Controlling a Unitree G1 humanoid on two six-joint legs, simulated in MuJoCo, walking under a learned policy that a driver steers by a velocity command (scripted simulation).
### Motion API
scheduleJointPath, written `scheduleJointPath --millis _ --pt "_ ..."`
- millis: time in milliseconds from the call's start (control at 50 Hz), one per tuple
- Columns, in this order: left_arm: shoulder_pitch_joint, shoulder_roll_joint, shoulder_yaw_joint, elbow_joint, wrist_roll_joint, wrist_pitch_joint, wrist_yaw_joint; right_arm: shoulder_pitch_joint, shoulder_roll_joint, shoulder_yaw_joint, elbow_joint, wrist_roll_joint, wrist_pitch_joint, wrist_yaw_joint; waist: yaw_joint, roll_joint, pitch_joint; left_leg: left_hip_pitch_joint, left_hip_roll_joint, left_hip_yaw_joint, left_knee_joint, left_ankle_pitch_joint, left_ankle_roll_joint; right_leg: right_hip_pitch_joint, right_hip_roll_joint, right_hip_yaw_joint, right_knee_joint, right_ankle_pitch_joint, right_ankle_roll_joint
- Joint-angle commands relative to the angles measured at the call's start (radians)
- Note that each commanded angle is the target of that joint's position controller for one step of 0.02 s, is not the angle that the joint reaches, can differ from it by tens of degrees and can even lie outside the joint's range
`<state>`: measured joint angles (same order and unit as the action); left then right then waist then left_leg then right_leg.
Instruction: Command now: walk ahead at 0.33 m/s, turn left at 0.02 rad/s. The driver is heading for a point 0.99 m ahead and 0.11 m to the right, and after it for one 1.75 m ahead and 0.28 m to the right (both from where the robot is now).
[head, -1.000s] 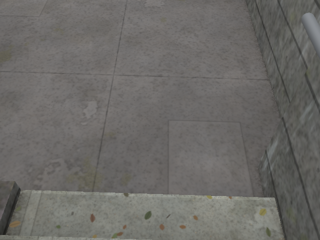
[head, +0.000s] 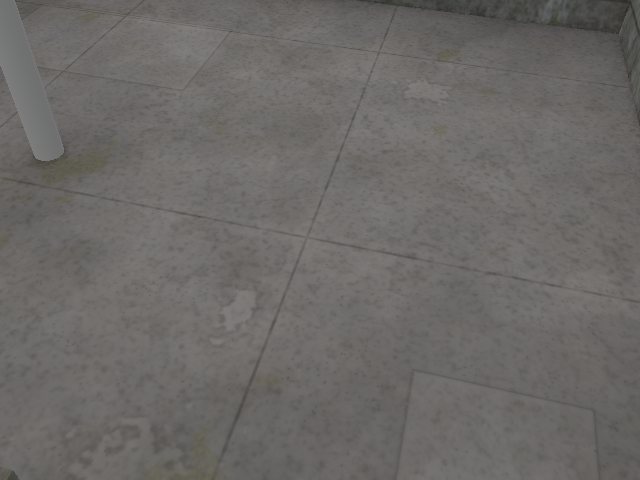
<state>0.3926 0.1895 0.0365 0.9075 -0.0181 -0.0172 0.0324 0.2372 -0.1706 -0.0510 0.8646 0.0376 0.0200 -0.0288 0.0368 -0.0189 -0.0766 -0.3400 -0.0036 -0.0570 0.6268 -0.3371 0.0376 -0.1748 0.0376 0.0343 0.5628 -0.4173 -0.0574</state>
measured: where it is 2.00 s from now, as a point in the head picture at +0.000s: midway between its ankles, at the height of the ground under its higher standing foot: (346, 439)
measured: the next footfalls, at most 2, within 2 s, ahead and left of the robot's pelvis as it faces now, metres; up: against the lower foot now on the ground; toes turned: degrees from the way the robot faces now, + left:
right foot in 0.50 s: +0.30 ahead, -0.16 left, -0.16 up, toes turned +0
left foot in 1.04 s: +0.71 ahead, +0.04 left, -0.32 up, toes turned -1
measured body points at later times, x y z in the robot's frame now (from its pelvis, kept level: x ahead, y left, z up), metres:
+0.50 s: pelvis +0.21 -0.06 -0.11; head +0.23 -0.06 +0.34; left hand +0.44 +0.16 -0.19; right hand +0.15 -0.32 -0.25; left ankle +0.02 +0.13 -0.71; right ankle +0.28 -0.16 -0.86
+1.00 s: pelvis +0.50 -0.06 -0.25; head +0.53 -0.07 +0.20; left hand +0.39 +0.17 -0.38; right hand +0.78 -0.25 -0.31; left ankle +0.67 +0.05 -0.97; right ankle +0.26 -0.16 -0.89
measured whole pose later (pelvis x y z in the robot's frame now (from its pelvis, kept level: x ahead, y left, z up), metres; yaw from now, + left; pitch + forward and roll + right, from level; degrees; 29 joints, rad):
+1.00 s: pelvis +0.50 -0.06 -0.25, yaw -2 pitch +3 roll -3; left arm 0.54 0.16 0.03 1.00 -0.04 -0.05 0.04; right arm -0.06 -0.21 -0.03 0.70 0.02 -0.10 0.07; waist 0.14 0.08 -0.03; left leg -0.54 0.04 -0.04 0.40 0.37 0.04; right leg -0.07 0.10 0.01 0.90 -0.88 -0.06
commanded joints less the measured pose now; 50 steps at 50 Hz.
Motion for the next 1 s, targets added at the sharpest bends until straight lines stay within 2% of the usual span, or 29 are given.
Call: scheduleJointPath --millis 20,40,60,80,100,140,220,260,300,340,420,440,460,500,520,540,560,580,600,640,680,700,720,740,760,800,840,940,1000 --pt "0.029 0.089 0.037 -0.036 -0.022 -0.013 0.012 0.028 -0.082 -0.027 -0.016 0.005 -0.052 0.000 -0.011 0.013 0.204 -0.030 0.017 -0.060 -0.100 -0.139 0.109 -0.170 -0.097 0.139 -0.102 -0.201 -0.098" --pt "-0.001 0.067 0.033 -0.051 -0.021 -0.023 0.007 0.141 -0.091 -0.031 0.018 0.004 -0.066 0.001 -0.048 0.076 0.170 0.093 0.061 -0.163 -0.136 -0.148 0.152 -0.289 -0.036 0.058 0.056 -0.155 -0.074" --pt "-0.018 0.020 0.027 -0.064 -0.020 -0.039 0.000 0.248 -0.133 -0.040 0.026 0.010 -0.078 0.005 -0.077 0.216 0.128 0.288 0.186 -0.441 -0.222 -0.172 0.253 -0.487 0.044 -0.032 0.282 -0.119 -0.034" --pt "-0.123 0.045 0.033 -0.099 -0.021 -0.056 -0.013 0.380 -0.183 -0.055 0.057 -0.011 -0.097 0.015 -0.145 0.284 0.106 0.435 0.341 -0.743 -0.297 -0.069 0.364 -0.726 0.036 0.036 0.549 -0.273 -0.008" --pt "-0.186 0.073 0.040 -0.126 -0.019 -0.072 -0.022 0.373 -0.192 -0.052 0.054 -0.016 -0.118 0.020 -0.137 0.188 0.113 0.468 0.373 -0.765 -0.261 0.007 0.359 -0.858 -0.019 0.136 0.622 -0.252 -0.014" --pt "-0.176 0.092 0.046 -0.115 0.005 -0.065 -0.030 0.268 -0.179 -0.049 0.019 -0.007 -0.117 0.023 -0.077 0.086 0.068 0.378 0.334 -0.572 -0.205 0.161 0.279 -0.819 -0.090 0.122 0.594 -0.078 -0.007" --pt "-0.149 0.092 0.043 -0.106 0.019 -0.028 -0.050 0.180 -0.164 -0.039 -0.008 -0.027 -0.097 0.017 -0.025 0.101 0.028 0.105 0.227 -0.315 -0.200 0.311 0.206 -0.560 -0.112 0.044 0.533 0.287 0.023" --pt "-0.282 0.114 0.046 -0.155 0.016 -0.038 -0.063 0.256 -0.155 -0.030 0.016 -0.011 -0.115 -0.012 -0.065 0.087 0.069 0.191 0.211 -0.297 -0.122 0.155 0.168 -0.702 -0.131 0.118 0.351 0.563 0.011" --pt "-0.357 0.069 0.025 -0.189 0.054 -0.055 -0.081 0.201 -0.143 -0.020 0.000 0.001 -0.109 -0.032 -0.074 0.093 0.093 -0.074 0.084 -0.119 -0.093 0.019 0.128 -0.396 -0.070 0.034 0.042 0.882 0.017" --pt "-0.420 0.036 0.020 -0.235 0.032 -0.041 -0.095 0.248 -0.194 -0.026 0.020 -0.013 -0.095 -0.036 -0.126 0.123 0.084 -0.239 0.069 -0.085 -0.090 -0.076 0.122 -0.156 0.001 -0.044 0.023 0.911 0.060" --pt "-0.308 0.101 0.035 -0.216 -0.005 -0.008 -0.072 0.206 -0.173 -0.022 0.011 -0.022 -0.063 -0.048 -0.072 0.152 0.121 -0.137 0.119 -0.155 0.132 -0.079 0.101 -0.146 -0.076 0.026 0.029 0.782 0.066" --pt "-0.293 0.108 0.038 -0.198 -0.007 -0.009 -0.066 0.220 -0.158 -0.022 0.013 -0.005 -0.055 -0.055 -0.084 0.148 0.155 0.040 0.125 -0.175 0.226 -0.031 0.077 -0.256 -0.144 0.074 -0.161 0.691 0.047" --pt "-0.231 0.119 0.049 -0.162 0.012 -0.028 -0.070 0.228 -0.180 -0.025 0.038 -0.011 -0.046 -0.056 -0.062 0.114 0.153 0.102 0.121 -0.177 0.377 0.091 0.075 -0.220 -0.139 0.017 -0.220 0.622 0.030" --pt "0.184 0.167 0.076 -0.007 0.053 -0.054 -0.073 0.240 -0.136 -0.013 0.081 -0.018 -0.062 -0.032 0.123 -0.033 0.005 -0.176 0.015 -0.102 0.973 0.110 0.050 0.327 -0.146 -0.028 -0.175 0.761 -0.039" --pt "0.300 0.177 0.061 0.050 0.052 -0.056 -0.088 0.325 -0.016 0.009 0.102 -0.027 -0.096 -0.003 0.117 -0.336 -0.056 -0.621 -0.110 -0.136 1.475 -0.549 0.033 0.612 -0.242 0.059 0.210 1.104 -0.068" --pt "0.282 0.204 0.058 0.049 0.021 -0.034 -0.088 0.433 -0.045 0.015 0.065 0.011 -0.129 0.016 0.039 -0.483 -0.151 -0.771 -0.062 -0.180 1.576 -0.467 0.042 0.624 -0.318 0.211 0.228 1.177 -0.090" --pt "0.248 0.272 0.080 0.047 -0.012 -0.019 -0.088 0.417 -0.098 0.005 0.030 0.032 -0.144 0.013 0.009 -0.431 -0.217 -0.823 -0.065 -0.136 1.555 -0.340 0.010 0.578 -0.441 0.457 0.019 0.790 -0.221" --pt "0.136 0.251 0.078 0.031 -0.004 -0.028 -0.085 0.228 -0.129 0.001 -0.029 0.050 -0.138 -0.009 -0.015 -0.198 -0.101 -0.899 0.044 -0.055 1.351 -0.157 0.026 0.419 -0.479 0.614 -0.186 0.199 -0.279" --pt "-0.040 0.144 0.039 -0.024 0.014 -0.051 -0.087 0.093 -0.168 -0.009 -0.053 0.035 -0.115 -0.041 -0.044 -0.022 0.056 -0.840 0.100 -0.052 1.276 -0.026 0.034 0.167 -0.467 0.621 -0.235 0.186 -0.238" --pt "-0.142 0.051 0.000 -0.017 0.024 -0.108 -0.086 0.112 -0.184 -0.022 -0.017 -0.004 -0.096 -0.041 -0.117 0.050 0.143 -0.680 0.168 -0.128 0.965 0.151 0.042 -0.125 -0.362 0.461 -0.136 0.428 -0.148" --pt "-0.119 0.129 0.013 0.010 0.026 -0.105 -0.034 -0.027 -0.138 -0.022 -0.077 -0.030 -0.100 -0.033 -0.098 -0.059 0.187 -0.491 0.163 -0.061 0.525 0.274 -0.026 -0.285 -0.227 0.254 -0.240 0.484 -0.153" --pt "-0.069 0.134 0.019 0.039 0.034 -0.097 -0.015 -0.067 -0.091 -0.010 -0.101 -0.051 -0.093 -0.024 -0.079 -0.083 0.143 -0.429 0.161 -0.045 0.487 0.301 -0.044 -0.267 -0.226 0.241 -0.226 0.655 -0.157" --pt "-0.019 0.145 0.023 0.069 0.043 -0.090 -0.005 -0.028 -0.067 -0.006 -0.095 -0.048 -0.088 -0.004 -0.095 -0.099 0.075 -0.425 0.160 -0.064 0.504 0.357 -0.044 -0.187 -0.256 0.254 -0.172 0.728 -0.168" --pt "0.006 0.149 0.025 0.069 0.039 -0.087 -0.005 -0.005 -0.083 -0.010 -0.086 -0.034 -0.080 0.008 -0.096 -0.055 0.057 -0.437 0.142 -0.032 0.473 0.399 -0.027 -0.133 -0.247 0.216 -0.156 0.769 -0.156" --pt "0.068 0.111 0.020 0.081 0.010 -0.094 0.006 -0.087 -0.122 -0.018 -0.107 -0.027 -0.098 0.020 -0.054 -0.021 0.075 -0.562 0.148 -0.088 0.287 0.586 0.004 0.007 -0.208 0.206 -0.085 0.583 -0.134" --pt "0.127 0.065 0.003 0.096 -0.006 -0.089 0.024 -0.226 -0.100 -0.009 -0.134 -0.044 -0.114 0.051 -0.005 0.031 0.121 -0.474 0.101 -0.033 0.002 0.805 0.017 -0.044 -0.144 0.130 -0.042 0.392 -0.094" --pt "0.141 0.082 0.004 0.089 -0.010 -0.076 0.018 -0.288 -0.049 0.005 -0.161 -0.036 -0.108 0.076 0.044 -0.001 0.123 -0.268 0.043 0.018 -0.038 0.913 0.005 -0.160 -0.134 0.123 -0.064 0.235 -0.095" --pt "0.219 0.059 0.007 0.089 -0.027 -0.039 0.011 -0.446 -0.050 0.024 -0.255 -0.012 -0.121 0.103 0.131 -0.022 0.210 -0.407 0.048 0.004 -0.230 0.730 -0.008 0.104 -0.153 0.212 0.159 0.284 -0.122" --pt "0.195 0.085 0.012 0.082 -0.014 -0.012 0.013 -0.386 -0.076 0.014 -0.234 -0.022 -0.144 0.117 0.098 -0.045 0.189 -0.324 0.061 0.007 -0.326 0.633 0.029 0.180 -0.144 0.235 0.323 0.469 -0.127"
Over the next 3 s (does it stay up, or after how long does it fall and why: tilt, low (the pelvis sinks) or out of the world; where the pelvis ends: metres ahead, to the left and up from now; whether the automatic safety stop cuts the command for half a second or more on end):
stays up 0.85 -0.04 -0.31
